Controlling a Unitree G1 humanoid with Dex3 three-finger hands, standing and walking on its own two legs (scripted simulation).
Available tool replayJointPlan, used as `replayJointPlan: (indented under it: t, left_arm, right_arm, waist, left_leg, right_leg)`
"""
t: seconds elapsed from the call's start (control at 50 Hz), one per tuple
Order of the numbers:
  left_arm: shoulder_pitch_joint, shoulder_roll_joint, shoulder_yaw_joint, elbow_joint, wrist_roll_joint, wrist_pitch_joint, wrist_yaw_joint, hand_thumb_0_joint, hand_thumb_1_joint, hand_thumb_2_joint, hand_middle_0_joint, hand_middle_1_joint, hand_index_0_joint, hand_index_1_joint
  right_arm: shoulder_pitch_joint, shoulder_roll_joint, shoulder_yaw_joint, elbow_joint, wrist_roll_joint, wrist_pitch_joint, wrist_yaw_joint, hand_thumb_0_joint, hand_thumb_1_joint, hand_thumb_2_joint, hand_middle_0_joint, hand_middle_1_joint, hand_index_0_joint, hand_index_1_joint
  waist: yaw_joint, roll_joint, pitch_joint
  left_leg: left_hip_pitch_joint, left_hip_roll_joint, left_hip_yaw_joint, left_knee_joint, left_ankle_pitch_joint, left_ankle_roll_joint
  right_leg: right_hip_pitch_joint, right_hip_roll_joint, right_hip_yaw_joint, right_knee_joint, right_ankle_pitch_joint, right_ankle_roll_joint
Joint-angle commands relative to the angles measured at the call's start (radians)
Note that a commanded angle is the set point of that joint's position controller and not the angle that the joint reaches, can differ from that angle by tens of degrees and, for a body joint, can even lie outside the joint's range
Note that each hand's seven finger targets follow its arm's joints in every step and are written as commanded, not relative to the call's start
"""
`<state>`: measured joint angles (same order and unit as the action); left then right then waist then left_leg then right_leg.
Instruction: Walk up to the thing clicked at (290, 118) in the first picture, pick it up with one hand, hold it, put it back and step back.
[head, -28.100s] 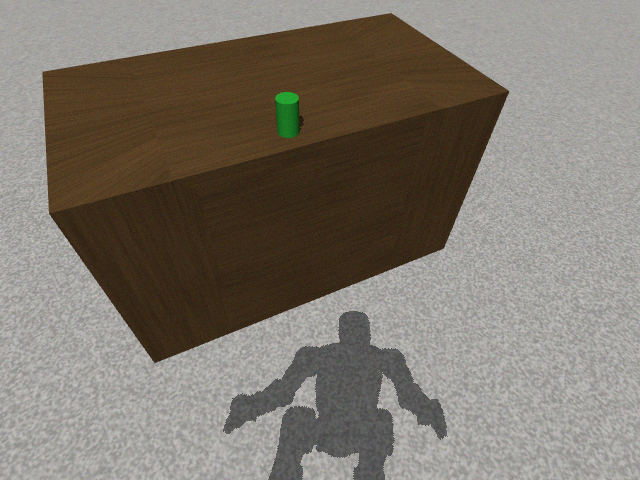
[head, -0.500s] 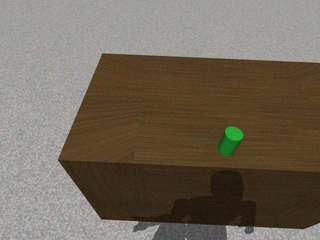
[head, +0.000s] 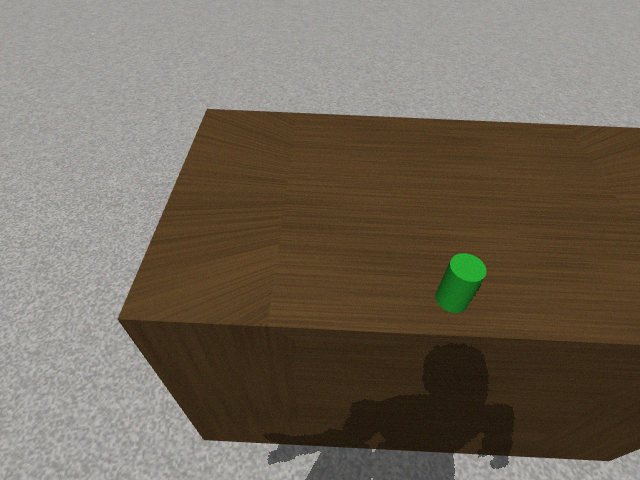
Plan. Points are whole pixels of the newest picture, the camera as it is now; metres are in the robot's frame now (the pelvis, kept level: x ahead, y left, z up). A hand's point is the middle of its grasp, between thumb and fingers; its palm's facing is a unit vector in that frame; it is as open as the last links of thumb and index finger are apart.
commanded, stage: stand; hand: right
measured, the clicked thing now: (459, 283) +0.42 -0.21 -0.04
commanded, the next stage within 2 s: step back in 0.86 s
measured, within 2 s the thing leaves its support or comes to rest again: neither
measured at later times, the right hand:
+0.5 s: hand out of the picture +0.07 -0.26 -0.16, palm faces -0.03 +0.94 -0.34, open 7.4 cm
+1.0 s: hand out of the picture +0.06 -0.27 -0.17, palm faces -0.03 +0.94 -0.35, open 7.4 cm
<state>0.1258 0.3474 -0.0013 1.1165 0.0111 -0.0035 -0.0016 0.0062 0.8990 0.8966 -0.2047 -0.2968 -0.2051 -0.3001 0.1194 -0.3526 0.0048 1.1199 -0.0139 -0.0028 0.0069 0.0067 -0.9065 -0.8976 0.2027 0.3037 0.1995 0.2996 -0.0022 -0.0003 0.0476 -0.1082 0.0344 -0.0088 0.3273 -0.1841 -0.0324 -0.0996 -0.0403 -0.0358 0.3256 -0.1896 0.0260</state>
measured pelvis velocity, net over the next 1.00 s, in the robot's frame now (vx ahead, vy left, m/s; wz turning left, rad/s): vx -0.02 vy -0.01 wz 0.01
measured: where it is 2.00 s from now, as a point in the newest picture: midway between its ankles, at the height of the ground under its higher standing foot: outside the picture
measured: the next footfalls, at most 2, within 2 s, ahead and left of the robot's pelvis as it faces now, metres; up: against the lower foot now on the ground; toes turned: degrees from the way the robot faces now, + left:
left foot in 1.22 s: -0.04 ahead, +0.15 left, +0.00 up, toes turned -1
right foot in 1.58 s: -0.08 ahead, -0.10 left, +0.00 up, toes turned +0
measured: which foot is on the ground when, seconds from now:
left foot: down 0.00-1.00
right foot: down 0.00-1.00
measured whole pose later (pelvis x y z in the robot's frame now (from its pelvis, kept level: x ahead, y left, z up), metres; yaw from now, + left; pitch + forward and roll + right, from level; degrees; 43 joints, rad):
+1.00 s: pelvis -0.02 -0.01 -0.01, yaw +0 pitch -1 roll +0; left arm 0.09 0.37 0.04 1.04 -0.01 0.02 0.01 0.01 0.90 0.90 -0.21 -0.30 -0.21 -0.30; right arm 0.09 -0.38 -0.02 1.06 0.01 0.03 0.02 0.01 -0.91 -0.90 0.20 0.30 0.20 0.30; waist 0.00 0.01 0.13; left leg -0.23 0.04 -0.02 0.48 -0.23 -0.03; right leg -0.21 -0.03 -0.04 0.48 -0.24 0.01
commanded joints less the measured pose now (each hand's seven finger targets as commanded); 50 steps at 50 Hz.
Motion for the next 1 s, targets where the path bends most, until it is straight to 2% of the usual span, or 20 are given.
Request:
replayJointPlan:
  t: [0.0,0.08,0.26,0.34,0.44,0.56,0.66,0.82,0.84,0.86,0.9,0.94,0.98]
  left_arm:
    - [-0.019,0.216,0.045,-0.049,0.002,-0.022,0.009,0.000,0.899,0.900,-0.200,-0.300,-0.200,-0.300]
    - [-0.018,0.217,0.044,-0.052,0.001,-0.026,0.010,0.000,0.899,0.900,-0.200,-0.300,-0.200,-0.300]
    - [-0.020,0.217,0.043,-0.049,0.000,-0.021,0.009,0.000,0.899,0.900,-0.200,-0.300,-0.200,-0.300]
    - [-0.016,0.222,0.044,-0.050,0.002,-0.024,0.010,0.000,0.900,0.900,-0.200,-0.300,-0.200,-0.300]
    - [-0.019,0.219,0.043,-0.045,-0.001,-0.023,0.010,0.000,0.900,0.900,-0.200,-0.300,-0.200,-0.300]
    - [-0.020,0.224,0.046,-0.047,0.000,-0.024,0.009,0.000,0.900,0.900,-0.200,-0.300,-0.200,-0.300]
    - [-0.023,0.224,0.046,-0.048,0.000,-0.022,0.009,0.000,0.900,0.900,-0.200,-0.300,-0.200,-0.300]
    - [-0.020,0.222,0.045,-0.048,0.001,-0.023,0.008,0.000,0.900,0.900,-0.200,-0.300,-0.200,-0.300]
    - [-0.029,0.281,0.090,-0.076,-0.018,-0.012,0.014,0.000,0.900,0.900,-0.200,-0.300,-0.200,-0.300]
    - [-0.015,0.272,0.092,-0.091,-0.020,-0.008,0.019,0.000,0.900,0.900,-0.200,-0.300,-0.200,-0.300]
    - [-0.012,0.261,0.098,-0.116,-0.022,-0.001,0.021,0.000,0.900,0.900,-0.200,-0.300,-0.200,-0.300]
    - [-0.028,0.252,0.100,-0.148,-0.018,0.007,0.019,0.000,0.900,0.900,-0.200,-0.300,-0.200,-0.300]
    - [-0.031,0.265,0.104,-0.169,-0.014,0.015,0.019,0.000,0.900,0.900,-0.200,-0.300,-0.200,-0.300]
  right_arm:
    - [-0.030,-0.214,-0.043,-0.052,0.004,-0.024,-0.016,0.000,-0.900,-0.900,0.200,0.300,0.200,0.300]
    - [-0.032,-0.217,-0.044,-0.053,0.004,-0.025,-0.015,0.000,-0.900,-0.900,0.200,0.300,0.200,0.300]
    - [-0.023,-0.212,-0.039,-0.049,0.002,-0.025,-0.015,0.000,-0.900,-0.900,0.200,0.300,0.200,0.300]
    - [-0.031,-0.214,-0.041,-0.052,0.005,-0.025,-0.015,0.000,-0.900,-0.900,0.200,0.300,0.200,0.300]
    - [-0.026,-0.211,-0.041,-0.047,0.003,-0.023,-0.013,0.000,-0.900,-0.900,0.200,0.300,0.200,0.300]
    - [-0.018,-0.207,-0.039,-0.050,0.004,-0.023,-0.013,0.000,-0.900,-0.900,0.200,0.300,0.200,0.300]
    - [-0.021,-0.211,-0.043,-0.051,0.003,-0.022,-0.014,0.000,-0.900,-0.900,0.200,0.300,0.200,0.300]
    - [-0.021,-0.212,-0.041,-0.050,0.003,-0.024,-0.015,0.000,-0.900,-0.900,0.200,0.300,0.200,0.300]
    - [-0.053,-0.262,-0.063,-0.066,0.012,-0.005,-0.009,0.000,-0.900,-0.900,0.200,0.300,0.200,0.300]
    - [-0.035,-0.255,-0.066,-0.082,0.018,0.000,-0.010,0.000,-0.900,-0.900,0.200,0.300,0.200,0.300]
    - [-0.022,-0.254,-0.074,-0.100,0.026,0.009,-0.008,0.000,-0.900,-0.900,0.200,0.300,0.200,0.300]
    - [-0.020,-0.257,-0.084,-0.126,0.025,0.018,-0.007,0.000,-0.900,-0.900,0.200,0.300,0.200,0.300]
    - [-0.030,-0.253,-0.089,-0.147,0.024,0.029,-0.007,0.000,-0.900,-0.900,0.200,0.300,0.200,0.300]
  waist:
    - [0.006,0.012,-0.060]
    - [0.008,0.007,-0.069]
    - [0.005,0.009,-0.059]
    - [0.008,0.002,-0.075]
    - [0.003,0.005,-0.042]
    - [0.003,0.005,-0.052]
    - [0.004,0.008,-0.054]
    - [0.005,0.011,-0.069]
    - [0.016,0.007,0.041]
    - [0.010,0.005,-0.004]
    - [0.006,0.020,-0.086]
    - [0.000,0.008,-0.139]
    - [0.005,-0.006,-0.134]
  left_leg:
    - [-0.006,0.093,-0.063,-0.047,0.134,0.046]
    - [0.009,0.100,-0.069,-0.039,0.167,0.045]
    - [-0.016,0.099,-0.065,-0.049,0.133,0.044]
    - [0.008,0.102,-0.068,-0.038,0.173,0.048]
    - [-0.011,0.092,-0.067,-0.051,0.112,0.041]
    - [-0.020,0.095,-0.066,-0.049,0.125,0.044]
    - [-0.014,0.096,-0.069,-0.052,0.104,0.042]
    - [-0.013,0.099,-0.068,-0.047,0.141,0.044]
    - [-0.082,0.082,-0.085,0.054,0.293,0.072]
    - [-0.070,0.091,-0.071,0.086,0.357,0.083]
    - [-0.063,0.096,-0.076,0.131,0.398,0.106]
    - [-0.075,0.083,-0.070,0.185,0.347,0.119]
    - [-0.093,0.051,-0.060,0.261,0.241,0.117]
  right_leg:
    - [0.010,-0.101,0.076,-0.059,0.125,-0.039]
    - [0.009,-0.103,0.074,-0.052,0.144,-0.037]
    - [0.017,-0.104,0.080,-0.054,0.128,-0.038]
    - [0.019,-0.103,0.075,-0.046,0.158,-0.037]
    - [-0.007,-0.099,0.078,-0.063,0.099,-0.038]
    - [0.016,-0.103,0.081,-0.055,0.129,-0.039]
    - [0.001,-0.100,0.080,-0.059,0.084,-0.043]
    - [0.018,-0.103,0.077,-0.049,0.130,-0.041]
    - [-0.062,-0.082,0.083,0.046,0.280,-0.047]
    - [-0.048,-0.080,0.067,0.074,0.319,-0.056]
    - [-0.016,-0.074,0.055,0.136,0.330,-0.076]
    - [-0.024,-0.084,0.075,0.165,0.298,-0.099]
    - [-0.082,-0.125,0.119,0.156,0.264,-0.137]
